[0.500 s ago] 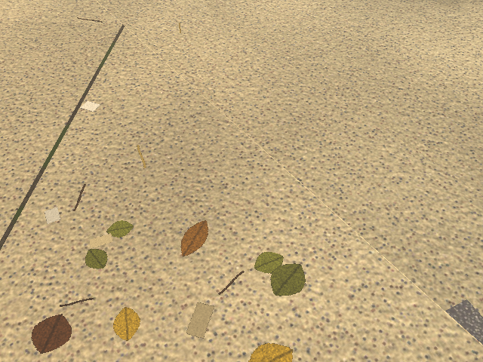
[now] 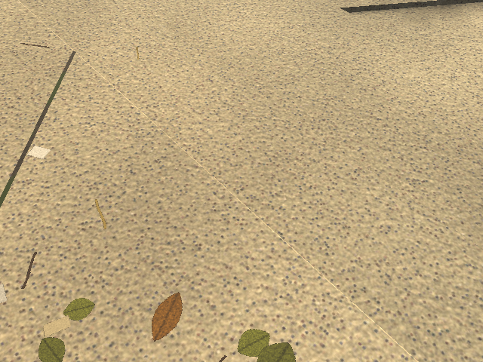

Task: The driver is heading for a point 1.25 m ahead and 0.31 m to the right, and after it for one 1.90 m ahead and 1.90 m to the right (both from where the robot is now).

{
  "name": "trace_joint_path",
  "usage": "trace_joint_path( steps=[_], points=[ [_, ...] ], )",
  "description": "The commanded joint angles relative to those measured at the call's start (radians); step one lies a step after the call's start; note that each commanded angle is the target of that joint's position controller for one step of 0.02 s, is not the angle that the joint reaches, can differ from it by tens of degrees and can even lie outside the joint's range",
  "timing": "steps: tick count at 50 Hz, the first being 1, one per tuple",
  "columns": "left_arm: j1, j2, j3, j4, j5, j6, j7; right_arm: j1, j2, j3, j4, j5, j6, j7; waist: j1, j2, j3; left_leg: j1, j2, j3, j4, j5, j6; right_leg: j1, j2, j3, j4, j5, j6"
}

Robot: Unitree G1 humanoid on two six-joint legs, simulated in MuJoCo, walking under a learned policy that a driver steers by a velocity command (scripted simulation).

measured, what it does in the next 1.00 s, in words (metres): walks ahead: right foot, then left foot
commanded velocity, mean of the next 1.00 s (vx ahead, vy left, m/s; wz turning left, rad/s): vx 0.25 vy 0.00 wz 0.00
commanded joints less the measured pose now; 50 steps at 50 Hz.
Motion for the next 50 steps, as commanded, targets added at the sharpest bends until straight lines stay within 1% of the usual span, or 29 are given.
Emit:
trace_joint_path(
  steps=[1, 6, 11, 13, 14, 15, 16, 17, 18, 19, 20, 22, 24, 26, 29, 32, 34, 36, 37, 38, 39, 40, 41, 42, 43, 45, 48, 49, 50],
  points=[
    [0.032, 0.042, 0.012, -0.043, 0.012, 0.006, 0.006, -0.038, -0.132, -0.021, -0.055, 0.001, -0.016, -0.020, 0.046, 0.077, 0.053, -0.091, 0.285, -0.219, -0.203, 0.063, 0.172, -0.035, -0.043, 0.003, -0.142, 0.151, 0.028],
    [-0.156, 0.027, 0.005, -0.091, 0.000, -0.006, -0.010, 0.060, -0.165, -0.027, -0.032, 0.020, -0.001, -0.035, -0.023, 0.083, 0.057, 0.012, 0.271, -0.161, -0.180, 0.073, 0.123, 0.005, 0.012, -0.043, -0.462, 0.308, 0.039],
    [-0.254, 0.046, 0.004, -0.140, -0.010, -0.019, -0.042, 0.115, -0.173, -0.034, -0.002, 0.026, 0.021, -0.038, -0.042, 0.099, 0.081, 0.168, 0.339, -0.186, -0.094, 0.066, 0.106, 0.008, 0.037, -0.045, -0.594, 0.189, 0.005],
    [-0.191, 0.074, 0.016, -0.133, -0.009, -0.027, -0.048, 0.092, -0.188, -0.040, -0.005, 0.026, 0.032, -0.040, 0.005, 0.119, 0.050, 0.191, 0.349, -0.188, -0.016, 0.188, 0.086, 0.117, 0.066, -0.068, -0.634, 0.120, -0.025],
    [-0.087, 0.103, 0.033, -0.104, -0.007, -0.029, -0.047, 0.070, -0.183, -0.037, -0.011, 0.024, 0.037, -0.040, 0.064, 0.118, -0.008, 0.179, 0.314, -0.155, 0.105, 0.354, 0.065, 0.260, 0.099, -0.095, -0.657, 0.107, -0.047],
    [0.104, 0.164, 0.062, -0.048, -0.005, -0.032, -0.040, 0.060, -0.149, -0.023, -0.023, 0.012, 0.038, -0.039, 0.140, 0.086, -0.131, 0.082, 0.251, -0.102, 0.338, 0.403, 0.034, 0.522, 0.071, -0.060, -0.641, 0.130, -0.088],
    [0.271, 0.279, 0.090, -0.021, 0.015, -0.028, -0.035, 0.132, -0.060, 0.007, -0.051, 0.001, 0.024, -0.035, 0.152, -0.113, -0.302, -0.274, 0.125, -0.020, 0.744, 0.098, -0.035, 0.927, -0.186, 0.307, -0.655, 0.095, -0.217],
    [0.308, 0.249, 0.081, -0.005, 0.010, -0.022, -0.040, 0.172, -0.025, 0.020, -0.039, 0.018, -0.002, -0.029, 0.140, -0.262, -0.390, -0.514, 0.030, -0.115, 0.967, -0.418, -0.052, 1.065, -0.294, 0.673, -0.818, -0.035, -0.304],
    [0.222, 0.175, 0.055, -0.023, 0.012, -0.024, -0.041, 0.101, -0.140, -0.009, -0.049, 0.039, -0.019, -0.027, 0.130, -0.165, -0.253, -0.592, 0.087, -0.185, 1.064, -0.399, -0.040, 0.941, -0.270, 0.574, -0.827, 0.105, -0.259],
    [0.114, 0.132, 0.039, -0.051, 0.018, -0.022, -0.040, 0.034, -0.162, -0.016, -0.066, 0.043, -0.023, -0.030, 0.096, -0.094, -0.158, -0.561, 0.129, -0.160, 1.064, -0.329, -0.041, 0.782, -0.241, 0.385, -0.808, 0.391, -0.229],
    [0.030, 0.098, 0.026, -0.064, 0.021, -0.022, -0.047, 0.010, -0.146, -0.018, -0.062, 0.028, -0.014, -0.039, 0.057, -0.004, -0.102, -0.497, 0.161, -0.137, 1.007, -0.286, -0.059, 0.640, -0.186, 0.235, -0.811, 0.636, -0.206],
    [-0.019, 0.048, 0.010, -0.052, 0.029, -0.026, -0.052, 0.040, -0.103, -0.022, -0.051, 0.013, 0.019, -0.052, -0.001, -0.022, -0.069, -0.373, 0.191, -0.128, 0.879, -0.234, -0.078, 0.492, -0.114, 0.089, -0.841, 0.801, -0.164],
    [-0.016, 0.056, 0.007, -0.027, 0.043, -0.030, -0.045, 0.075, -0.059, -0.016, -0.042, 0.008, 0.039, -0.057, -0.034, -0.035, -0.081, -0.294, 0.171, -0.110, 0.771, -0.170, -0.099, 0.435, -0.081, 0.004, -0.845, 0.959, -0.173],
    [-0.030, 0.091, 0.013, -0.016, 0.043, -0.021, -0.026, 0.029, -0.053, -0.012, -0.060, 0.003, 0.046, -0.062, -0.037, -0.051, -0.094, -0.271, 0.155, -0.098, 0.617, -0.099, -0.110, 0.435, -0.062, -0.046, -0.836, 1.009, -0.172],
    [-0.007, 0.124, 0.017, 0.001, 0.029, 0.006, -0.004, -0.052, -0.067, -0.011, -0.079, 0.002, 0.057, -0.059, 0.000, -0.063, -0.130, -0.216, 0.132, -0.080, 0.463, 0.025, -0.116, 0.476, -0.054, -0.069, -0.824, 0.952, -0.161],
    [0.002, 0.130, 0.019, 0.020, 0.021, 0.035, 0.007, -0.105, -0.095, -0.017, -0.098, 0.002, 0.073, -0.061, 0.020, -0.062, -0.096, -0.225, 0.128, -0.087, 0.421, -0.005, -0.111, 0.496, -0.080, -0.032, -0.797, 0.827, -0.178],
    [-0.013, 0.127, 0.022, 0.025, 0.011, 0.058, 0.017, -0.125, -0.107, -0.022, -0.108, -0.001, 0.081, -0.063, 0.020, -0.052, -0.067, -0.237, 0.123, -0.084, 0.360, -0.047, -0.094, 0.510, -0.092, 0.001, -0.746, 0.748, -0.180],
    [-0.011, 0.127, 0.023, 0.030, -0.007, 0.079, 0.029, -0.114, -0.118, -0.029, -0.107, -0.005, 0.082, -0.062, 0.000, -0.020, -0.059, -0.154, 0.118, -0.079, 0.187, 0.125, -0.060, 0.497, -0.067, 0.018, -0.666, 0.631, -0.133],
    [0.039, 0.118, 0.021, 0.034, 0.000, 0.079, 0.032, -0.127, -0.167, -0.041, -0.118, -0.013, 0.083, -0.066, 0.025, 0.055, -0.085, -0.075, 0.185, -0.152, 0.163, 0.495, -0.030, 0.469, -0.008, -0.001, -0.612, 0.462, -0.079],
    [0.127, 0.070, 0.014, 0.048, 0.023, 0.072, 0.027, -0.140, -0.195, -0.044, -0.123, -0.022, 0.092, -0.074, 0.093, 0.207, -0.134, 0.045, 0.301, -0.261, 0.172, 0.769, 0.059, 0.379, 0.102, -0.068, -0.537, 0.061, -0.034],
    [0.158, 0.024, 0.001, 0.070, 0.032, 0.083, 0.026, -0.122, -0.117, -0.024, -0.113, -0.026, 0.100, -0.074, 0.075, 0.267, -0.173, 0.032, 0.389, -0.349, 0.114, 0.537, 0.169, 0.373, 0.149, -0.084, -0.493, -0.246, 0.007],
    [0.119, 0.020, 0.000, 0.071, 0.026, 0.095, 0.022, -0.114, -0.066, -0.010, -0.097, -0.019, 0.098, -0.067, 0.061, 0.231, -0.162, 0.005, 0.385, -0.393, 0.052, 0.159, 0.180, 0.361, 0.141, -0.059, -0.481, -0.301, 0.015],
    [0.078, 0.025, 0.003, 0.064, 0.016, 0.102, 0.018, -0.126, -0.096, -0.020, -0.087, -0.006, 0.095, -0.063, 0.056, 0.222, -0.128, -0.025, 0.352, -0.412, 0.002, -0.233, 0.143, 0.332, 0.139, -0.065, -0.495, -0.256, 0.009],
    [0.044, 0.046, 0.009, 0.063, 0.014, 0.105, 0.014, -0.146, -0.137, -0.033, -0.092, 0.006, 0.093, -0.063, 0.048, 0.210, -0.076, -0.080, 0.330, -0.424, -0.051, -0.495, 0.114, 0.324, 0.140, -0.079, -0.503, -0.225, 0.007],
    [0.032, 0.071, 0.017, 0.061, 0.016, 0.104, 0.011, -0.171, -0.173, -0.044, -0.096, 0.009, 0.090, -0.067, 0.052, 0.229, -0.032, -0.139, 0.335, -0.446, -0.097, -0.600, 0.099, 0.332, 0.140, -0.084, -0.489, -0.209, 0.003],
    [0.080, 0.075, 0.022, 0.088, 0.015, 0.088, 0.006, -0.207, -0.184, -0.053, -0.102, 0.013, 0.084, -0.074, 0.085, 0.226, -0.009, -0.208, 0.318, -0.415, -0.126, -0.583, 0.076, 0.408, 0.142, -0.098, -0.508, -0.206, -0.020],
    [0.152, 0.050, 0.021, 0.138, 0.022, 0.064, 0.005, -0.251, -0.136, -0.051, -0.116, 0.037, 0.072, -0.067, 0.112, 0.121, 0.006, -0.262, 0.226, -0.275, -0.016, -0.470, 0.022, 0.521, 0.106, -0.063, -0.720, -0.202, -0.084],
    [0.201, 0.097, 0.034, 0.154, 0.024, 0.058, 0.009, -0.274, -0.103, -0.046, -0.131, 0.041, 0.064, -0.065, 0.120, 0.010, 0.015, -0.346, 0.150, -0.168, 0.121, -0.406, -0.017, 0.562, 0.013, 0.065, -0.824, -0.334, -0.126],
    [0.257, 0.156, 0.050, 0.166, 0.013, 0.046, 0.009, -0.325, -0.077, -0.039, -0.157, 0.043, 0.049, -0.062, 0.137, -0.145, 0.061, -0.472, 0.050, -0.031, 0.336, -0.292, -0.055, 0.596, -0.131, 0.305, -0.984, -0.515, -0.190]
  ],
)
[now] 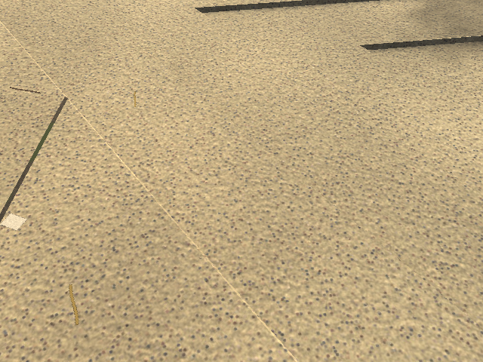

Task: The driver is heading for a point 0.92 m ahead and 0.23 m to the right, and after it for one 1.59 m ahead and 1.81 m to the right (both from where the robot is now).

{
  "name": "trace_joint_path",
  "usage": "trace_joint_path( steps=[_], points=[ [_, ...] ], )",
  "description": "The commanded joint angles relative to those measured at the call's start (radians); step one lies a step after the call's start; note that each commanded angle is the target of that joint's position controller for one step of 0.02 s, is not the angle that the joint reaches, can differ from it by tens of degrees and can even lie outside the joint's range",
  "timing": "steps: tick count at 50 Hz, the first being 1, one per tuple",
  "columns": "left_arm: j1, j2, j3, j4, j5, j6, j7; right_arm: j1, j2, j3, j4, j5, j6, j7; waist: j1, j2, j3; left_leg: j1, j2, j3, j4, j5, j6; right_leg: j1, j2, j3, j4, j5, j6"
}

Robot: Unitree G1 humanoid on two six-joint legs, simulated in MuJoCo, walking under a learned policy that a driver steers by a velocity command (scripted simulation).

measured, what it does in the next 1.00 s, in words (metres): walks ahead: left foot, then right foot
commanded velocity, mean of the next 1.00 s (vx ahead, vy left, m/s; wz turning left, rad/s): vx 0.45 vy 0.00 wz -0.18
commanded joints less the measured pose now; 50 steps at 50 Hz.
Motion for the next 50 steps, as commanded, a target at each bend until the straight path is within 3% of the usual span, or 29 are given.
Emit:
trace_joint_path(
  steps=[1, 2, 3, 5, 6, 10, 14, 16, 17, 18, 19, 20, 21, 22, 23, 24, 26, 27, 30, 32, 37, 42, 44, 45, 46, 47, 48, 49, 50],
  points=[
    [0.151, 0.204, 0.050, 0.014, 0.000, -0.038, 0.006, -0.210, -0.093, -0.017, -0.131, 0.012, -0.054, 0.009, 0.072, -0.238, 0.154, -0.383, 0.011, -0.014, 0.208, -0.130, 0.016, 0.149, -0.383, 0.546, -0.417, -0.352, -0.202],
    [0.134, 0.159, 0.040, 0.005, 0.006, -0.057, 0.008, -0.190, -0.118, -0.028, -0.118, 0.012, -0.063, 0.017, 0.047, -0.167, 0.156, -0.459, 0.044, -0.058, 0.299, -0.113, 0.025, 0.208, -0.380, 0.530, -0.403, -0.243, -0.199],
    [0.136, 0.139, 0.036, 0.004, 0.000, -0.070, 0.005, -0.160, -0.119, -0.032, -0.100, 0.009, -0.068, 0.022, 0.029, -0.121, 0.138, -0.517, 0.061, -0.073, 0.348, -0.083, 0.032, 0.282, -0.362, 0.484, -0.386, -0.137, -0.179],
    [0.149, 0.115, 0.029, 0.005, -0.014, -0.076, -0.003, -0.156, -0.096, -0.031, -0.087, 0.001, -0.076, 0.034, 0.022, -0.079, 0.109, -0.543, 0.097, -0.071, 0.354, -0.010, 0.030, 0.352, -0.326, 0.369, -0.372, 0.058, -0.141],
    [0.156, 0.103, 0.025, 0.004, -0.013, -0.073, -0.006, -0.176, -0.081, -0.027, -0.089, 0.000, -0.077, 0.039, 0.027, -0.079, 0.099, -0.504, 0.101, -0.050, 0.319, 0.031, 0.020, 0.334, -0.297, 0.308, -0.376, 0.121, -0.125],
    [0.197, 0.133, 0.029, 0.008, -0.006, -0.058, -0.008, -0.281, -0.029, -0.003, -0.113, 0.000, -0.071, 0.057, 0.065, -0.120, 0.119, -0.303, 0.068, 0.031, 0.143, 0.144, -0.010, 0.182, -0.227, 0.163, -0.384, 0.209, -0.109],
    [0.230, 0.167, 0.041, 0.023, -0.022, -0.056, -0.014, -0.322, -0.063, 0.001, -0.133, 0.009, -0.065, 0.068, 0.066, -0.146, 0.152, -0.185, 0.053, 0.050, 0.040, 0.137, 0.009, 0.146, -0.261, 0.149, -0.362, 0.224, -0.109],
    [0.210, 0.177, 0.047, 0.023, -0.028, -0.053, -0.015, -0.267, -0.100, -0.012, -0.126, 0.008, -0.066, 0.069, 0.015, -0.153, 0.133, -0.079, 0.036, 0.057, 0.001, 0.118, 0.038, 0.151, -0.277, 0.137, -0.296, 0.350, -0.091],
    [0.186, 0.178, 0.047, 0.018, -0.030, -0.051, -0.013, -0.175, -0.126, -0.027, -0.099, 0.005, -0.066, 0.066, -0.040, -0.150, 0.084, 0.050, 0.011, 0.073, -0.010, 0.120, 0.056, 0.133, -0.259, 0.104, -0.199, 0.510, -0.070],
    [0.170, 0.159, 0.041, 0.012, -0.028, -0.051, -0.012, -0.012, -0.170, -0.054, -0.048, 0.007, -0.065, 0.059, -0.115, -0.122, -0.009, 0.258, 0.000, 0.070, -0.016, 0.118, 0.084, 0.076, -0.213, 0.053, -0.014, 0.636, -0.041],
    [0.146, 0.128, 0.027, -0.020, -0.011, -0.052, -0.012, 0.183, -0.250, -0.080, -0.009, -0.003, -0.064, 0.046, -0.192, 0.000, -0.150, 0.544, 0.185, -0.152, -0.024, 0.064, 0.149, -0.130, -0.153, -0.002, 0.312, 0.458, 0.007],
    [0.223, -0.007, -0.007, -0.043, -0.016, -0.073, -0.013, 0.267, -0.313, -0.085, 0.014, -0.016, -0.059, 0.050, -0.148, 0.285, -0.292, 0.765, 0.416, -0.648, -0.213, -0.181, 0.290, -0.440, 0.020, 0.013, 0.658, -0.158, 0.059],
    [0.163, 0.076, 0.014, -0.041, -0.038, -0.094, -0.016, 0.213, -0.232, -0.058, 0.006, -0.012, -0.068, 0.057, -0.152, 0.195, -0.228, 0.682, 0.406, -0.716, -0.283, -0.245, 0.267, -0.539, -0.022, 0.148, 0.810, -0.212, 0.041],
    [0.100, 0.118, 0.027, -0.067, -0.055, -0.105, -0.019, 0.115, -0.183, -0.042, -0.015, -0.010, -0.074, 0.058, -0.121, 0.164, -0.104, 0.562, 0.380, -0.574, -0.286, -0.189, 0.229, -0.597, -0.073, 0.132, 0.842, -0.133, 0.015],
    [0.069, 0.122, 0.031, -0.070, -0.052, -0.105, -0.012, 0.036, -0.145, -0.030, -0.034, -0.012, -0.078, 0.063, -0.087, 0.087, -0.045, 0.426, 0.337, -0.451, -0.303, -0.080, 0.202, -0.552, -0.121, 0.111, 0.809, -0.038, 0.007],
    [0.058, 0.112, 0.039, -0.072, -0.037, -0.099, -0.003, -0.012, -0.117, -0.023, -0.041, -0.021, -0.082, 0.068, -0.056, 0.062, -0.001, 0.312, 0.297, -0.359, -0.328, 0.004, 0.186, -0.503, -0.150, 0.105, 0.752, 0.027, 0.007],
    [0.103, 0.069, 0.042, -0.062, -0.034, -0.071, 0.000, -0.021, -0.080, -0.014, -0.028, -0.031, -0.086, 0.069, -0.009, 0.090, 0.011, 0.206, 0.254, -0.247, -0.376, 0.069, 0.174, -0.403, -0.177, 0.111, 0.685, 0.076, 0.005],
    [0.103, 0.056, 0.042, -0.062, -0.037, -0.060, 0.000, -0.002, -0.084, -0.015, -0.017, -0.031, -0.089, 0.063, -0.002, 0.084, 0.025, 0.183, 0.251, -0.211, -0.395, 0.095, 0.177, -0.401, -0.180, 0.107, 0.659, 0.087, 0.007],
    [0.002, 0.069, 0.050, -0.102, -0.032, -0.043, -0.001, 0.053, -0.123, -0.023, 0.010, -0.040, -0.096, 0.039, -0.010, 0.051, 0.077, 0.191, 0.262, -0.143, -0.435, 0.155, 0.179, -0.508, -0.180, 0.129, 0.547, 0.202, 0.023],
    [-0.064, 0.066, 0.051, -0.128, -0.028, -0.046, -0.010, 0.078, -0.132, -0.026, 0.018, -0.043, -0.096, 0.027, -0.024, 0.040, 0.091, 0.219, 0.258, -0.089, -0.439, 0.208, 0.163, -0.550, -0.156, 0.158, 0.433, 0.306, 0.024],
    [-0.189, 0.053, 0.040, -0.175, -0.025, -0.052, -0.044, 0.125, -0.138, -0.024, 0.025, -0.038, -0.101, 0.012, -0.057, 0.024, 0.109, 0.252, 0.236, 0.066, -0.427, 0.270, 0.131, -0.488, -0.117, 0.092, 0.219, 0.528, 0.017],
    [-0.315, 0.051, 0.027, -0.261, -0.030, -0.051, -0.077, 0.195, -0.162, -0.037, 0.048, -0.021, -0.075, 0.006, -0.091, 0.028, 0.151, 0.465, 0.309, 0.097, -0.320, 0.360, 0.108, -0.581, -0.119, 0.074, 0.118, 0.412, -0.019],
    [-0.289, 0.077, 0.035, -0.278, -0.029, -0.052, -0.091, 0.154, -0.191, -0.048, 0.026, -0.019, -0.059, 0.001, -0.060, 0.051, 0.120, 0.492, 0.314, 0.138, -0.222, 0.625, 0.084, -0.491, -0.073, 0.001, 0.088, 0.298, -0.044],
    [-0.239, 0.107, 0.049, -0.277, -0.028, -0.050, -0.094, 0.143, -0.209, -0.054, 0.015, -0.019, -0.052, -0.002, -0.030, 0.074, 0.070, 0.485, 0.310, 0.154, -0.131, 0.798, 0.073, -0.383, -0.037, -0.035, 0.096, 0.245, -0.062],
    [-0.127, 0.147, 0.071, -0.257, -0.031, -0.048, -0.094, 0.134, -0.217, -0.056, 0.008, -0.018, -0.045, -0.003, 0.029, 0.084, 0.005, 0.459, 0.294, 0.169, 0.029, 0.903, 0.060, -0.229, 0.006, -0.060, 0.088, 0.212, -0.087],
    [0.024, 0.205, 0.104, -0.216, -0.036, -0.047, -0.084, 0.150, -0.196, -0.048, -0.005, -0.019, -0.041, -0.001, 0.095, 0.040, -0.081, 0.317, 0.238, 0.199, 0.285, 0.886, 0.027, 0.046, 0.040, -0.062, 0.046, 0.250, -0.129],
    [0.191, 0.308, 0.141, -0.189, -0.025, -0.043, -0.068, 0.198, -0.120, -0.016, -0.042, -0.014, -0.058, 0.018, 0.128, -0.146, -0.223, -0.109, 0.134, 0.212, 0.696, 0.571, -0.044, 0.470, -0.173, 0.336, -0.005, 0.062, -0.279],
    [0.193, 0.276, 0.126, -0.179, -0.035, -0.039, -0.061, 0.170, -0.092, -0.002, -0.054, -0.010, -0.101, 0.038, 0.099, -0.223, -0.320, -0.275, 0.001, 0.032, 0.890, -0.225, -0.040, 0.577, -0.285, 0.701, -0.176, -0.056, -0.331],
    [0.157, 0.218, 0.100, -0.196, -0.027, -0.043, -0.062, 0.037, -0.167, -0.021, -0.112, 0.022, -0.131, 0.046, 0.112, -0.196, -0.247, -0.365, 0.041, -0.066, 0.894, -0.228, 0.005, 0.533, -0.286, 0.683, -0.235, 0.006, -0.276]
  ],
)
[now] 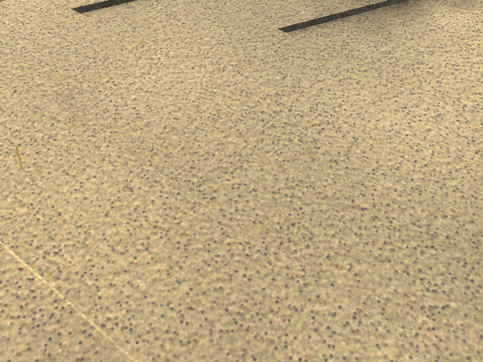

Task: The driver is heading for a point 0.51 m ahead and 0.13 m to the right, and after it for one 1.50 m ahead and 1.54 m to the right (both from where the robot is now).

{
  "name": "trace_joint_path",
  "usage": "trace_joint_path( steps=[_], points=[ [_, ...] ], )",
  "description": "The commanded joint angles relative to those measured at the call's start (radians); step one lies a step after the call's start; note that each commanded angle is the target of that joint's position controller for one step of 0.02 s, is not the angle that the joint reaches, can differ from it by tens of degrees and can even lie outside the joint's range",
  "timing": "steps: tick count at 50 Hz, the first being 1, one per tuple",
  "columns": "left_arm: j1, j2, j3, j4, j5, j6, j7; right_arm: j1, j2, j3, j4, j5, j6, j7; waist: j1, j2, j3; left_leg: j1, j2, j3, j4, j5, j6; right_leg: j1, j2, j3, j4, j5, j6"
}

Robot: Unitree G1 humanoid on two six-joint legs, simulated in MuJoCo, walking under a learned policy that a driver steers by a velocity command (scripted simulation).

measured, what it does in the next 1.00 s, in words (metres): goes down, turning right: left foot 0.04 m lower, then right foot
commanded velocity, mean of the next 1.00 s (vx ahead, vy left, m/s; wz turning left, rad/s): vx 0.38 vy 0.00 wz -0.58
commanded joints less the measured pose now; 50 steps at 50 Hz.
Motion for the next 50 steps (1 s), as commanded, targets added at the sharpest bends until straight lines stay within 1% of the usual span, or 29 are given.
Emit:
trace_joint_path(
  steps=[1, 2, 5, 7, 10, 12, 14, 16, 19, 20, 21, 22, 23, 24, 25, 26, 28, 31, 33, 38, 41, 43, 44, 45, 46, 47, 48, 49, 50],
  points=[
    [0.271, 0.169, 0.045, -0.003, 0.008, -0.006, 0.012, -0.145, -0.143, -0.017, -0.169, 0.031, -0.081, 0.018, 0.129, -0.119, -0.266, -0.607, -0.027, -0.175, 0.357, 0.011, 0.073, 0.743, -0.293, 0.597, -0.352, -0.047, -0.197],
    [0.208, 0.146, 0.038, -0.016, 0.008, -0.011, 0.011, -0.173, -0.128, -0.018, -0.175, 0.015, -0.084, 0.011, 0.089, -0.033, -0.196, -0.589, -0.002, -0.174, 0.263, 0.047, 0.076, 0.627, -0.261, 0.512, -0.352, 0.061, -0.179],
    [0.127, 0.121, 0.025, -0.045, 0.013, -0.017, 0.027, -0.134, -0.104, -0.028, -0.176, 0.000, -0.055, 0.009, 0.007, -0.032, -0.130, -0.457, 0.031, -0.164, 0.064, 0.098, 0.051, 0.404, -0.199, 0.408, -0.415, 0.099, -0.164],
    [0.145, 0.152, 0.032, -0.045, 0.004, -0.019, 0.045, -0.194, -0.093, -0.023, -0.203, -0.017, -0.044, 0.013, 0.004, -0.034, -0.087, -0.446, 0.015, -0.139, -0.089, 0.171, 0.019, 0.314, -0.192, 0.377, -0.450, 0.108, -0.169],
    [0.161, 0.187, 0.047, -0.043, 0.010, -0.014, 0.067, -0.296, -0.072, -0.008, -0.230, -0.036, -0.049, 0.024, 0.037, -0.084, -0.076, -0.343, -0.041, -0.116, -0.350, 0.450, 0.004, 0.222, -0.133, 0.293, -0.431, 0.084, -0.137],
    [0.182, 0.173, 0.047, -0.038, 0.006, -0.016, 0.070, -0.311, -0.092, -0.010, -0.232, -0.030, -0.061, 0.035, 0.053, -0.094, -0.089, -0.274, -0.060, -0.134, -0.424, 0.631, 0.014, 0.195, -0.131, 0.299, -0.397, 0.026, -0.111],
    [0.220, 0.152, 0.043, -0.016, -0.008, -0.020, 0.074, -0.375, -0.105, -0.009, -0.259, -0.024, -0.072, 0.041, 0.074, -0.091, -0.057, -0.288, -0.053, -0.171, -0.528, 0.689, 0.028, 0.226, -0.136, 0.336, -0.340, -0.078, -0.083],
    [0.252, 0.148, 0.044, -0.008, -0.004, -0.016, 0.084, -0.407, -0.112, -0.007, -0.275, -0.017, -0.075, 0.047, 0.084, -0.088, -0.042, -0.298, -0.045, -0.195, -0.578, 0.677, 0.028, 0.275, -0.147, 0.386, -0.261, -0.156, -0.068],
    [0.256, 0.141, 0.045, -0.015, 0.008, -0.001, 0.094, -0.314, -0.131, -0.016, -0.245, -0.009, -0.076, 0.046, 0.033, -0.091, -0.068, -0.223, -0.026, -0.202, -0.603, 0.583, 0.040, 0.330, -0.151, 0.409, -0.098, -0.130, -0.043],
    [0.252, 0.110, 0.036, -0.019, 0.012, 0.003, 0.090, -0.208, -0.139, -0.027, -0.206, -0.014, -0.077, 0.043, -0.013, -0.068, -0.110, -0.110, -0.024, -0.184, -0.608, 0.567, 0.045, 0.314, -0.104, 0.379, 0.029, -0.125, -0.023],
    [0.237, 0.054, 0.017, -0.027, 0.012, 0.004, 0.081, -0.036, -0.144, -0.034, -0.156, -0.026, -0.076, 0.045, -0.091, 0.001, -0.200, 0.138, 0.046, -0.229, -0.519, 0.581, 0.063, 0.150, -0.030, 0.312, 0.315, -0.309, 0.011],
    [0.339, 0.002, 0.002, -0.030, 0.021, 0.003, 0.075, 0.061, -0.173, -0.039, -0.135, -0.031, -0.071, 0.049, -0.064, 0.173, -0.271, 0.355, 0.184, -0.389, -0.418, 0.699, 0.094, -0.098, 0.039, 0.245, 0.652, -0.571, 0.048],
    [0.500, 0.030, -0.001, -0.052, -0.026, -0.008, 0.069, 0.087, -0.262, -0.058, -0.123, -0.024, -0.051, 0.053, 0.012, 0.354, -0.337, 0.448, 0.358, -0.775, -0.548, 0.389, 0.240, -0.294, 0.022, 0.251, 0.801, -0.506, 0.068],
    [0.411, 0.103, 0.012, -0.053, -0.058, -0.006, 0.073, 0.043, -0.225, -0.062, -0.127, -0.016, -0.043, 0.048, -0.022, 0.239, -0.254, 0.370, 0.358, -0.841, -0.678, -0.037, 0.265, -0.401, -0.040, 0.240, 0.838, -0.366, 0.075],
    [0.238, 0.180, 0.030, -0.078, -0.038, 0.004, 0.082, -0.040, -0.142, -0.037, -0.163, -0.021, -0.040, 0.045, -0.060, 0.067, -0.116, 0.202, 0.287, -0.700, -0.747, -0.124, 0.207, -0.390, -0.072, 0.214, 0.792, -0.265, 0.064],
    [0.221, 0.173, 0.036, -0.094, -0.030, 0.017, 0.089, -0.125, -0.131, -0.025, -0.174, -0.041, -0.038, 0.041, -0.010, 0.090, -0.070, 0.068, 0.276, -0.636, -0.768, -0.020, 0.212, -0.342, -0.099, 0.225, 0.751, -0.166, 0.075],
    [0.234, 0.150, 0.038, -0.099, 0.000, 0.036, 0.084, -0.162, -0.100, -0.020, -0.159, -0.037, -0.046, 0.033, 0.029, 0.108, -0.050, -0.059, 0.201, -0.460, -0.784, 0.155, 0.186, -0.239, -0.157, 0.244, 0.631, -0.112, 0.086],
    [0.201, 0.100, 0.027, -0.129, 0.011, 0.042, 0.084, -0.126, -0.128, -0.031, -0.133, -0.035, -0.050, 0.012, 0.028, 0.071, -0.067, -0.034, 0.176, -0.256, -0.764, 0.720, 0.185, -0.224, -0.151, 0.194, 0.504, -0.076, 0.110],
    [0.189, 0.070, 0.017, -0.147, 0.013, 0.039, 0.078, -0.103, -0.143, -0.039, -0.125, -0.031, -0.036, -0.005, 0.025, 0.054, -0.106, 0.014, 0.165, -0.155, -0.744, 0.920, 0.181, -0.209, -0.138, 0.152, 0.376, 0.001, 0.116],
    [0.051, 0.040, 0.001, -0.212, 0.011, 0.040, 0.035, -0.080, -0.162, -0.040, -0.126, -0.012, 0.013, -0.035, -0.025, 0.062, -0.121, 0.056, 0.126, 0.013, -0.711, 0.904, 0.144, -0.088, -0.091, 0.036, 0.079, 0.224, 0.102],
    [0.033, 0.072, 0.013, -0.246, 0.016, 0.050, 0.011, -0.073, -0.190, -0.050, -0.133, 0.000, 0.031, -0.034, -0.020, 0.071, -0.115, 0.089, 0.160, 0.028, -0.634, 0.923, 0.140, -0.034, -0.062, 0.001, 0.024, 0.130, 0.072],
    [0.114, 0.114, 0.030, -0.240, 0.016, 0.052, 0.005, -0.098, -0.208, -0.059, -0.151, 0.014, 0.039, -0.037, 0.029, 0.091, -0.137, 0.093, 0.161, 0.035, -0.496, 1.038, 0.122, 0.067, -0.022, -0.018, -0.035, 0.042, 0.030],
    [0.221, 0.152, 0.049, -0.216, 0.015, 0.047, 0.012, -0.107, -0.195, -0.056, -0.158, 0.019, 0.043, -0.036, 0.088, 0.063, -0.178, 0.066, 0.125, 0.057, -0.333, 0.998, 0.089, 0.203, 0.006, -0.016, -0.157, 0.107, -0.006],
    [0.297, 0.241, 0.076, -0.213, 0.019, 0.048, 0.034, -0.064, -0.172, -0.046, -0.168, -0.007, 0.037, -0.029, 0.116, -0.071, -0.257, -0.118, 0.061, 0.073, -0.067, 0.691, 0.023, 0.448, -0.107, 0.153, -0.180, 0.497, -0.078],
    [0.254, 0.331, 0.077, -0.247, 0.029, 0.054, 0.054, 0.015, -0.075, -0.014, -0.199, -0.072, 0.025, -0.008, 0.012, -0.305, -0.344, -0.471, -0.109, 0.038, 0.286, -0.270, -0.040, 0.715, -0.362, 0.521, -0.077, 1.000, -0.262],
    [0.261, 0.290, 0.057, -0.282, 0.040, 0.050, 0.047, 0.025, -0.134, -0.015, -0.207, -0.045, 0.010, 0.012, 0.059, -0.225, -0.537, -0.544, -0.123, -0.193, 0.431, -0.309, -0.042, 0.776, -0.443, 0.700, -0.148, 0.842, -0.380],
    [0.208, 0.240, 0.047, -0.290, 0.036, 0.052, 0.040, -0.078, -0.181, -0.026, -0.232, -0.005, 0.013, 0.016, 0.080, -0.131, -0.450, -0.597, -0.093, -0.211, 0.421, -0.192, -0.035, 0.686, -0.388, 0.610, -0.201, 0.667, -0.334],
    [0.144, 0.207, 0.038, -0.286, 0.016, 0.055, 0.040, -0.111, -0.176, -0.027, -0.237, -0.006, 0.029, 0.006, 0.049, -0.050, -0.334, -0.604, -0.058, -0.199, 0.342, -0.103, -0.036, 0.553, -0.325, 0.509, -0.223, 0.524, -0.257],
    [0.110, 0.183, 0.029, -0.290, 0.007, 0.064, 0.044, -0.123, -0.168, -0.028, -0.229, -0.021, 0.048, -0.008, 0.027, -0.009, -0.266, -0.570, -0.035, -0.195, 0.263, -0.054, -0.042, 0.426, -0.283, 0.461, -0.252, 0.412, -0.209]
  ],
)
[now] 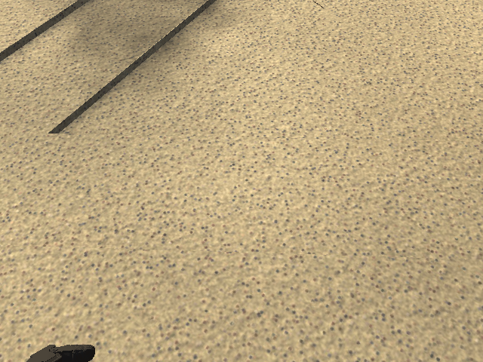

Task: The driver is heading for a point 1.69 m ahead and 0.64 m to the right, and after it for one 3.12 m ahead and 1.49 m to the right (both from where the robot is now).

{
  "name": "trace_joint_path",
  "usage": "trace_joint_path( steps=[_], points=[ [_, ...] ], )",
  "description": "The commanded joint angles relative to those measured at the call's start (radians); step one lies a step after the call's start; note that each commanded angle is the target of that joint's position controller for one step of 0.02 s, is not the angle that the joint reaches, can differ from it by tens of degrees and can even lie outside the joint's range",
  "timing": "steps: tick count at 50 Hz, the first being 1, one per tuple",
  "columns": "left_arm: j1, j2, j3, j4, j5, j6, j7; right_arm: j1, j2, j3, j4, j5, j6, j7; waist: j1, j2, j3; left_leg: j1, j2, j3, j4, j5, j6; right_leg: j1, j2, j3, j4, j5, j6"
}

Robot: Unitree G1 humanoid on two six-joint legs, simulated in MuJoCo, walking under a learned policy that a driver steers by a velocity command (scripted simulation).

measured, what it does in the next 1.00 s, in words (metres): steps on the spot, turning right: left foot, then right foot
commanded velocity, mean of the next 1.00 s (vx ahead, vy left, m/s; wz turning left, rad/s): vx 0.02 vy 0.00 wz -0.46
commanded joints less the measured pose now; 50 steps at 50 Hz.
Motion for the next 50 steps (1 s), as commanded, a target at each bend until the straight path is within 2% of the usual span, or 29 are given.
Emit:
trace_joint_path(
  steps=[1, 3, 4, 8, 13, 14, 16, 17, 18, 19, 20, 21, 22, 23, 26, 30, 34, 36, 37, 38, 39, 40, 41, 42, 43, 44, 46, 48, 50],
  points=[
    [0.036, 0.136, 0.038, -0.072, -0.011, 0.008, 0.013, 0.030, -0.124, -0.029, -0.074, -0.008, 0.024, -0.015, -0.003, -0.017, -0.203, -0.186, 0.053, -0.086, -0.023, 0.092, -0.013, 0.283, -0.274, 0.362, -0.200, 0.307, -0.205],
    [0.012, 0.157, 0.046, -0.083, 0.010, 0.014, 0.019, 0.042, -0.096, -0.024, -0.080, -0.012, 0.039, -0.019, -0.025, -0.066, -0.185, -0.104, 0.025, -0.056, -0.138, 0.141, -0.019, 0.176, -0.223, 0.325, -0.222, 0.276, -0.186],
    [0.019, 0.163, 0.049, -0.081, 0.013, 0.015, 0.025, 0.045, -0.086, -0.021, -0.081, -0.012, 0.040, -0.021, -0.023, -0.079, -0.198, -0.084, 0.016, -0.058, -0.187, 0.154, -0.024, 0.166, -0.215, 0.322, -0.221, 0.271, -0.185],
    [0.027, 0.175, 0.054, -0.080, 0.002, 0.030, 0.052, -0.008, -0.067, -0.013, -0.106, -0.012, 0.043, -0.023, 0.001, -0.114, -0.222, -0.053, -0.003, -0.083, -0.334, 0.233, -0.032, 0.163, -0.192, 0.363, -0.226, 0.052, -0.161],
    [0.040, 0.167, 0.050, -0.083, 0.003, 0.047, 0.051, -0.041, -0.075, -0.018, -0.137, -0.005, 0.028, -0.009, 0.025, -0.163, -0.204, 0.007, -0.031, -0.090, -0.490, 0.212, -0.010, 0.187, -0.181, 0.459, -0.210, -0.080, -0.132],
    [0.043, 0.165, 0.049, -0.083, 0.001, 0.051, 0.052, -0.030, -0.077, -0.021, -0.138, -0.002, 0.024, -0.004, 0.021, -0.170, -0.203, 0.036, -0.037, -0.085, -0.547, 0.210, 0.002, 0.196, -0.179, 0.478, -0.197, -0.068, -0.125],
    [0.033, 0.156, 0.045, -0.086, -0.013, 0.058, 0.055, 0.041, -0.083, -0.031, -0.122, -0.003, 0.017, 0.006, -0.023, -0.169, -0.198, 0.181, -0.030, -0.064, -0.762, 0.316, 0.039, 0.154, -0.139, 0.474, -0.143, -0.068, -0.079],
    [0.057, 0.119, 0.034, -0.088, -0.015, 0.059, 0.058, 0.090, -0.143, -0.049, -0.117, -0.019, 0.018, 0.005, -0.025, -0.085, -0.213, 0.309, 0.116, -0.169, -0.839, 0.346, 0.093, 0.050, -0.082, 0.414, -0.028, -0.194, -0.025],
    [0.074, 0.083, 0.028, -0.111, -0.022, 0.053, 0.057, 0.068, -0.244, -0.071, -0.121, -0.042, 0.030, 0.000, 0.026, 0.229, -0.156, 0.358, 0.336, -0.420, -0.914, 0.494, 0.230, -0.171, 0.092, 0.178, 0.202, -0.424, 0.042],
    [0.062, 0.171, 0.053, -0.116, -0.004, 0.033, 0.053, 0.057, -0.205, -0.066, -0.138, -0.061, 0.025, -0.001, 0.005, 0.277, -0.147, 0.283, 0.441, -0.559, -0.948, 0.575, 0.342, -0.214, 0.054, 0.159, 0.433, -0.484, 0.090],
    [0.085, 0.215, 0.071, -0.086, -0.006, 0.033, 0.048, -0.009, -0.154, -0.051, -0.165, -0.051, 0.021, -0.011, 0.030, 0.186, -0.136, 0.262, 0.398, -0.456, -0.923, 0.610, 0.318, -0.195, 0.019, 0.172, 0.558, -0.408, 0.107],
    [0.119, 0.204, 0.074, -0.049, -0.010, 0.044, 0.050, -0.061, -0.113, -0.042, -0.176, -0.035, 0.023, -0.016, 0.051, 0.135, -0.118, 0.248, 0.318, -0.334, -0.902, 0.615, 0.260, -0.180, 0.010, 0.149, 0.610, -0.348, 0.125],
    [0.139, 0.180, 0.069, -0.030, -0.007, 0.058, 0.054, -0.079, -0.093, -0.036, -0.184, -0.019, 0.026, -0.020, 0.051, 0.119, -0.111, 0.264, 0.273, -0.264, -0.890, 0.616, 0.228, -0.193, 0.005, 0.132, 0.670, -0.296, 0.140],
    [0.143, 0.150, 0.061, -0.026, -0.009, 0.067, 0.052, -0.074, -0.086, -0.031, -0.184, -0.011, 0.030, -0.024, 0.044, 0.114, -0.099, 0.262, 0.257, -0.213, -0.890, 0.659, 0.227, -0.195, -0.001, 0.117, 0.710, -0.270, 0.153],
    [0.058, 0.106, 0.042, -0.063, -0.023, 0.072, 0.046, -0.013, -0.101, -0.035, -0.172, -0.017, 0.045, -0.032, -0.007, 0.144, -0.086, 0.327, 0.236, -0.125, -0.912, 0.627, 0.237, -0.215, -0.038, 0.051, 0.591, -0.216, 0.175],
    [-0.002, 0.074, 0.021, -0.097, -0.014, 0.064, 0.031, 0.027, -0.158, -0.055, -0.157, -0.013, 0.058, -0.031, -0.048, 0.186, -0.122, 0.373, 0.277, -0.090, -0.903, 0.639, 0.255, -0.108, -0.090, 0.011, 0.369, -0.257, 0.177],
    [0.028, 0.087, 0.023, -0.082, -0.012, 0.063, 0.020, 0.023, -0.185, -0.060, -0.142, 0.013, 0.056, -0.011, -0.036, 0.204, -0.135, 0.338, 0.293, -0.077, -0.868, 0.677, 0.256, 0.070, -0.063, -0.046, 0.142, -0.256, 0.136],
    [0.097, 0.076, 0.026, -0.047, -0.010, 0.061, 0.015, -0.001, -0.173, -0.052, -0.133, 0.034, 0.057, -0.008, 0.012, 0.185, -0.141, 0.300, 0.273, -0.052, -0.799, 0.673, 0.216, 0.223, -0.041, -0.071, -0.116, -0.080, 0.087],
    [0.117, 0.094, 0.031, -0.037, -0.008, 0.061, 0.017, 0.042, -0.139, -0.040, -0.110, 0.037, 0.051, -0.005, 0.017, 0.141, -0.152, 0.230, 0.245, -0.021, -0.752, 0.610, 0.155, 0.355, -0.051, -0.039, -0.221, 0.035, 0.057],
    [0.144, 0.155, 0.042, -0.041, -0.006, 0.060, 0.028, 0.071, -0.072, -0.017, -0.115, -0.003, 0.042, 0.005, -0.001, -0.043, -0.212, 0.088, 0.169, 0.060, -0.583, 0.360, 0.056, 0.538, -0.218, 0.172, -0.215, 0.291, 0.013],
    [0.099, 0.213, 0.041, -0.061, 0.014, 0.057, 0.034, 0.058, -0.026, 0.005, -0.151, -0.039, 0.030, 0.015, -0.026, -0.279, -0.202, -0.114, 0.071, 0.093, -0.418, -0.057, -0.023, 0.558, -0.423, 0.378, -0.169, 0.541, -0.149],
    [0.124, 0.162, 0.032, -0.049, 0.038, 0.041, 0.028, -0.014, -0.102, -0.018, -0.160, -0.017, 0.033, 0.001, 0.053, -0.203, -0.223, -0.104, 0.080, 0.000, -0.297, -0.097, -0.040, 0.448, -0.447, 0.383, -0.196, 0.434, -0.241],
    [0.089, 0.137, 0.020, -0.033, 0.039, 0.025, 0.024, -0.025, -0.133, -0.030, -0.154, 0.003, 0.040, -0.004, 0.036, -0.170, -0.179, -0.100, 0.085, -0.021, -0.236, -0.053, -0.039, 0.409, -0.386, 0.319, -0.214, 0.353, -0.213],
    [0.041, 0.129, 0.017, -0.024, 0.029, 0.016, 0.024, -0.002, -0.125, -0.033, -0.135, 0.003, 0.049, -0.011, 0.015, -0.164, -0.156, -0.099, 0.087, -0.029, -0.230, 0.001, -0.039, 0.383, -0.333, 0.263, -0.218, 0.290, -0.166],
    [0.007, 0.118, 0.011, -0.022, 0.019, 0.010, 0.025, 0.019, -0.129, -0.037, -0.118, -0.006, 0.059, -0.018, 0.006, -0.170, -0.139, -0.086, 0.086, -0.034, -0.223, 0.051, -0.046, 0.358, -0.312, 0.231, -0.219, 0.305, -0.144],
    [-0.018, 0.108, 0.006, -0.015, 0.016, 0.007, 0.028, 0.043, -0.124, -0.038, -0.109, -0.010, 0.064, -0.020, -0.011, -0.162, -0.133, -0.042, 0.079, -0.034, -0.211, 0.099, -0.053, 0.318, -0.295, 0.199, -0.216, 0.367, -0.139],
    [-0.037, 0.076, -0.005, 0.001, 0.018, 0.007, 0.032, 0.072, -0.091, -0.030, -0.099, -0.004, 0.066, -0.018, -0.025, -0.149, -0.141, 0.022, 0.070, -0.023, -0.285, 0.154, -0.055, 0.298, -0.259, 0.150, -0.211, 0.360, -0.126],
    [-0.031, 0.071, -0.007, 0.018, 0.018, 0.010, 0.033, 0.041, -0.059, -0.015, -0.108, -0.004, 0.064, -0.015, -0.001, -0.149, -0.133, 0.069, 0.066, -0.012, -0.411, 0.161, -0.049, 0.303, -0.250, 0.149, -0.201, 0.314, -0.126],
    [-0.015, 0.079, -0.006, 0.039, 0.019, 0.015, 0.030, 0.025, -0.061, -0.011, -0.117, -0.002, 0.063, -0.012, 0.016, -0.148, -0.130, 0.106, 0.058, -0.007, -0.509, 0.146, -0.040, 0.312, -0.267, 0.188, -0.193, 0.259, -0.141]
  ],
)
